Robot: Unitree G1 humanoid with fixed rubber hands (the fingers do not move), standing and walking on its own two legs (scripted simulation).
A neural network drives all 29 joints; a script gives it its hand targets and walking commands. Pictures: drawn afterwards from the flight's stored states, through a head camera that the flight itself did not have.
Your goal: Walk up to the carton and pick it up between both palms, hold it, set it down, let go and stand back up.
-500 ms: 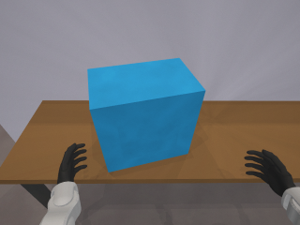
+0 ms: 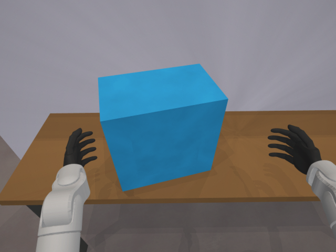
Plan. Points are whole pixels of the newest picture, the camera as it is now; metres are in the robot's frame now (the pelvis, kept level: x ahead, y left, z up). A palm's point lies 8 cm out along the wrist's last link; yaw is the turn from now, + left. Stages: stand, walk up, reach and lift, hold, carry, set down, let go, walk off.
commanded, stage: reach and lift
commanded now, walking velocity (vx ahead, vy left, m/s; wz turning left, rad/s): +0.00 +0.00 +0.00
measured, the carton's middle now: (160, 128) +0.49 +0.06 +0.04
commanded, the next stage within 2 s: none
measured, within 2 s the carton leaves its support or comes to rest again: neither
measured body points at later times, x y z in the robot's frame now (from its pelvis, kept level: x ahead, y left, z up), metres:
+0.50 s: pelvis +0.00 +0.00 +0.00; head +0.01 -0.01 +0.45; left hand +0.36 +0.24 +0.15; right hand +0.42 -0.26 +0.16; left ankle +0.00 +0.13 -0.75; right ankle +0.03 -0.13 -0.75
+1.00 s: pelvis +0.01 +0.00 +0.00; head +0.02 -0.01 +0.45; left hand +0.41 +0.24 +0.18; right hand +0.47 -0.23 +0.20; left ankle +0.00 +0.13 -0.75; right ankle +0.03 -0.13 -0.75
